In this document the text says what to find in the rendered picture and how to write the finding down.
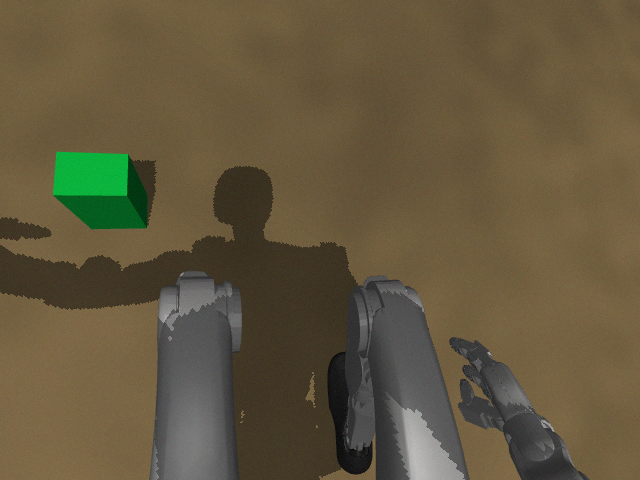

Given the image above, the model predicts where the right robot hand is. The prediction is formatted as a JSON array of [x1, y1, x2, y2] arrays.
[[449, 337, 536, 432]]

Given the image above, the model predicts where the carton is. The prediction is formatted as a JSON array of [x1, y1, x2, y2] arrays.
[[53, 152, 148, 229]]

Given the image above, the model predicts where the right robot foot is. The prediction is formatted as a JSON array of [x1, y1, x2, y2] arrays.
[[327, 352, 373, 475]]

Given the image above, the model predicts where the right robot arm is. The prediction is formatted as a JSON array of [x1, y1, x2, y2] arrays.
[[503, 413, 590, 480]]

